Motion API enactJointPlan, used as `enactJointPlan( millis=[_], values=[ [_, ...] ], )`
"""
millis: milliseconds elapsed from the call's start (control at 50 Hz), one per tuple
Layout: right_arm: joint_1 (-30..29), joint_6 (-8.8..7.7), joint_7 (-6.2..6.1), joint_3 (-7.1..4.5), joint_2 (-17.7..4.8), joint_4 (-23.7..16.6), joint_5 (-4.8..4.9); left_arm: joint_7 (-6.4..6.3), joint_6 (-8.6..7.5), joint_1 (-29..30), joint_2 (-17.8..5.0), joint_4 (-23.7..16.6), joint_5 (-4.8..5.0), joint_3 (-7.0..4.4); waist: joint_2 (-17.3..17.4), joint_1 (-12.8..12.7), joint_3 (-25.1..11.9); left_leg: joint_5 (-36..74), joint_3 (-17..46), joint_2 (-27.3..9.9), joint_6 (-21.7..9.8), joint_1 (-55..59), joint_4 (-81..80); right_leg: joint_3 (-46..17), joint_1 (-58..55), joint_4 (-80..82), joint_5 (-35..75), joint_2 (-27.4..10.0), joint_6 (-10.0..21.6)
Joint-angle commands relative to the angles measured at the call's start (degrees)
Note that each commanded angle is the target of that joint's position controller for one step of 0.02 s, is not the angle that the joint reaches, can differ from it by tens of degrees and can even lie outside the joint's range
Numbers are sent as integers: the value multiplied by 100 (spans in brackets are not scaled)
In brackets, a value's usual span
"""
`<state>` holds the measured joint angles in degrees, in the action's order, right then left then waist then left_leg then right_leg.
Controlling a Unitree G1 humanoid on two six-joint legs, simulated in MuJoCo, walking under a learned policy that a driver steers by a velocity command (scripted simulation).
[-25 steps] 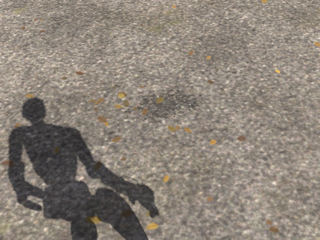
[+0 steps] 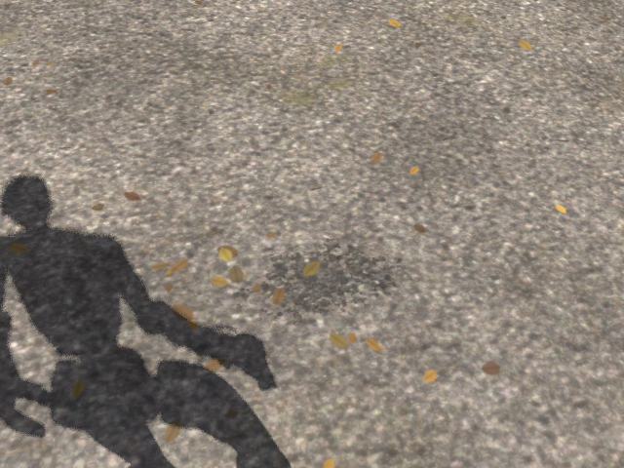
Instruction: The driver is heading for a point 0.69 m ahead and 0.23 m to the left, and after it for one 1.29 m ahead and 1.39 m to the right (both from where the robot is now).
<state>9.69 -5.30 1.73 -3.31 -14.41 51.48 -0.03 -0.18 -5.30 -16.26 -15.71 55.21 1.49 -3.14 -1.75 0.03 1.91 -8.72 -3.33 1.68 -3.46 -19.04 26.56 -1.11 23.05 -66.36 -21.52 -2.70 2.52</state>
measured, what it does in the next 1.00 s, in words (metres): walks ahead, turning left: right foot, then left foot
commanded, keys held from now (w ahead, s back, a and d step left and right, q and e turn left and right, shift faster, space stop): w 0.12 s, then w+q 0.88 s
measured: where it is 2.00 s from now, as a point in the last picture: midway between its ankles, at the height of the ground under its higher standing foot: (212, 247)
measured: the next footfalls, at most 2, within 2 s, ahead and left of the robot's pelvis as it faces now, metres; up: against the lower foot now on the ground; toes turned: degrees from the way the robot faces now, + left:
right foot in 0.40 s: +0.40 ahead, -0.15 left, +0.00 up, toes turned +5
left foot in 0.92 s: +0.59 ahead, +0.18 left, +0.00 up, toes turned +27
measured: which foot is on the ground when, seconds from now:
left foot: down 0.00-0.40, up 0.42-0.90, down 0.92-1.00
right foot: up 0.00-0.38, down 0.40-0.92, up 0.94-1.00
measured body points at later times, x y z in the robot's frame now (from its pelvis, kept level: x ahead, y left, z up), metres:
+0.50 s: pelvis +0.28 -0.05 +0.00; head +0.31 -0.06 +0.45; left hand +0.41 +0.23 -0.11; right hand +0.32 -0.32 -0.15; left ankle +0.13 +0.07 -0.65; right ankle +0.36 -0.15 -0.74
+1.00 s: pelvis +0.51 +0.07 -0.02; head +0.55 +0.10 +0.43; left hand +0.45 +0.35 -0.15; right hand +0.78 -0.11 -0.11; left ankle +0.55 +0.16 -0.74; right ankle +0.43 -0.14 -0.64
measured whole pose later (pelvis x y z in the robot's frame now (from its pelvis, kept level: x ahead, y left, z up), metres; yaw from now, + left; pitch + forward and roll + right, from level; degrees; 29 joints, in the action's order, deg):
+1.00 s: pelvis +0.51 +0.07 -0.02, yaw +27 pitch +1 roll -1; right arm 7.4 -2.4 2.2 -5.3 -16.3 43.0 1.2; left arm -0.2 -5.3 -13.0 -16.6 51.4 1.5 -4.3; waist -0.2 -1.1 4.1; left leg -11.8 -2.4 2.3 -6.0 -26.1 36.3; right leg 2.1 14.7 -65.7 -28.1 -4.0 -1.4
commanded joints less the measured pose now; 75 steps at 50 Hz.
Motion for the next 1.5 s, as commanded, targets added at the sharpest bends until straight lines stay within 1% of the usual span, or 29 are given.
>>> enactJointPlan(
  millis=[20, 140, 280, 340, 380, 400, 420, 440, 460, 480, 520, 620, 720, 820, 860, 900, 920, 940, 960, 980, 1020, 1040, 1140, 1260, 1360, 1420, 1460, 1480, 1500],
  values=[
    [138, -95, 10, -98, -550, -164, -50, -42, 17, -112, -389, -316, -46, -138, 661, -47, -343, 379, 1772, -1514, -973, 987, -1718, -287, 1032, 165, 523, -594, 2],
    [651, -73, -161, -156, -821, 95, 18, -46, 76, 861, -280, -676, -141, -136, 455, 102, 24, 1094, 1010, -1291, -930, 1025, -2041, -134, 1570, 1976, 2095, -578, -280],
    [1360, 78, -250, -196, -913, 358, 142, 126, -76, 2120, -244, -1093, -52, -59, 511, 445, 266, 852, 1174, -1364, -807, 1578, -1617, -69, 1199, 3693, 2559, -131, -332],
    [1268, 154, -295, -266, -1014, 340, 153, 170, -162, 1858, -521, -1096, -36, -139, 694, 163, 98, 1176, 1474, -1554, -655, 1836, -1124, -126, 584, 3974, 2041, -34, -192],
    [1103, 185, -283, -218, -860, 235, 119, 110, -205, 595, -903, -762, -78, -338, 632, -460, -693, 2007, 1234, -1100, -401, 1448, 258, -22, -1300, 4067, 1907, 15, 93],
    [1077, 191, -273, -101, -536, 29, 11, 54, -206, -409, -1319, -639, -175, -444, 15, -802, -1652, 742, 896, -619, -179, 400, 2020, -1044, -3010, 3849, 1790, -1023, 442],
    [1826, 81, -254, 70, 128, -102, 118, 72, -137, -665, -1697, -523, -191, -521, -1735, -409, -2351, -2391, 547, 199, 149, -1733, 3872, -3552, -4727, 4472, 851, -2314, 1293],
    [1632, 30, -254, -71, -534, -6, 240, 77, -128, -554, -1039, -605, -167, -356, -1204, -548, -2143, -2532, 1144, -164, 128, -2279, 4637, -3855, -4440, 4834, 2, -2160, 1210],
    [1136, 20, -258, -170, -860, -128, 304, 58, -135, -144, -688, -687, -147, -252, -802, -549, -1321, -2029, 1071, -408, 66, -2549, 4746, -2872, -3702, 4917, 83, -1959, 923],
    [919, 41, -282, -183, -800, -151, 281, 59, -132, 224, -567, -722, -168, -203, -410, -395, -894, -1534, 953, -668, 78, -2341, 4616, -2186, -2923, 5072, 555, -1731, 780],
    [861, 147, -275, -239, -608, -194, 207, 63, -137, 620, -355, -691, -235, -144, -483, -99, -398, -1002, 965, -956, 89, -1860, 4170, -1244, -1893, 5454, 1172, -1402, 661],
    [519, 380, -222, -228, -331, -512, 162, -12, -187, 594, -589, -537, -231, -259, -216, 44, -55, -234, 917, -1084, 209, -2057, 3398, -180, -1523, 5946, 1985, -1398, 830],
    [-325, 328, -37, -153, -265, -815, 128, -94, -109, 418, -806, -483, -193, -329, -91, -196, 155, 956, 502, -961, 217, -1901, 1884, 779, -1719, 6019, 2284, -1242, 674],
    [-1007, 355, 117, -131, -353, -1210, 132, -102, 63, 26, -1027, -367, -50, -415, -96, -347, 359, 452, 136, -778, -7, -1955, 1153, 1144, -2596, 5618, 2769, -1495, 515],
    [-828, 377, 147, -211, -525, -1277, 128, -110, 140, 113, -1186, -404, 3, -462, -254, -126, 130, -123, -162, -470, -214, -1420, 1077, 1318, -2809, 4953, 4403, -1524, 397],
    [452, 394, 112, -463, -926, -986, 162, -117, 235, 292, -1242, -467, 58, -462, -208, 641, -595, -59, -470, 87, -541, 383, 661, 1604, -2473, 3095, 5621, -1260, 160],
    [1474, 438, -1, -695, -1427, -707, 179, -131, 219, 215, -1063, -546, -60, -385, 265, 1038, -1133, 16, 316, -186, -830, 2161, 510, 1643, -1177, 1386, 4284, -1032, -142],
    [1340, 402, -51, -785, -2136, -711, 231, -61, 72, -246, -153, -897, -313, -107, 1871, 304, -1468, -720, 3509, -1660, -1848, 3920, -12, 1218, 1458, -655, -919, 103, -519],
    [1542, 303, -12, -632, -1749, -936, 132, 13, -189, 247, -483, -999, -70, -117, 1208, 638, -2249, -1571, 5140, -2129, -2144, 4260, -1005, -208, 2144, -1359, -1404, 347, -428],
    [1367, 207, 14, -520, -1372, -879, 72, 54, -320, 846, -783, -1159, 165, -194, 822, 732, -1460, -1083, 4393, -2011, -1815, 3861, -1138, -286, 2679, -1340, -839, 90, -261],
    [547, 149, -15, -364, -865, -993, 90, -8, -364, 715, -762, -964, -39, -203, 301, 225, -773, 59, 2909, -1587, -1401, 2272, -1057, -276, 2026, -377, 52, -433, -164],
    [237, 138, -42, -280, -652, -1093, 10, 0, -279, 511, -812, -851, -75, -243, 414, 18, -675, 633, 2457, -1457, -1301, 1682, -1170, -297, 1528, -69, 305, -615, -173],
    [486, 11, -145, -292, -863, -865, -22, 13, 46, 715, -497, -835, -112, -174, 372, -3, -273, 1745, 1365, -1308, -1186, 1049, -1714, -135, 1501, 979, 1343, -698, -388],
    [726, -43, -213, -247, -885, -601, -53, 143, 12, 1491, -346, -1031, -21, -82, 460, 367, 128, 1141, 392, -1124, -699, 1280, -2066, 31, 1412, 2818, 3235, -361, -238],
    [1015, 81, -244, -261, -899, -339, -19, 333, -20, 1961, -298, -1333, -8, -20, 395, 527, 351, 2003, 65, -1505, -608, 2513, -1676, 128, 1930, 3443, 2662, -105, 6],
    [860, 213, -335, -301, -1079, -389, -2, 434, -6, 1667, -471, -1419, -30, -92, 681, 240, -44, 4660, -165, -1582, -434, 2941, -716, 585, 1346, 3424, 1717, 297, 271],
    [686, 310, -412, -305, -1197, -465, 2, 395, 42, 450, -898, -1205, -36, -313, 756, -447, -784, 5833, -400, -1408, -203, 2611, 1018, 773, -328, 3576, 1597, 703, 564],
    [657, 279, -447, -260, -1166, -577, -24, 308, 82, -469, -1278, -1079, -60, -462, 342, -884, -1361, 4460, -438, -1228, 4, 1337, 2616, -233, -2090, 3662, 1802, 122, 916],
    [1310, 112, -302, 0, -335, -767, -157, 269, 83, -770, -1727, -1061, -20, -567, -1108, -404, -2049, -731, -142, 23, 447, -1370, 4886, -3318, -4370, 3867, 1036, -1377, 2092]
  ],
)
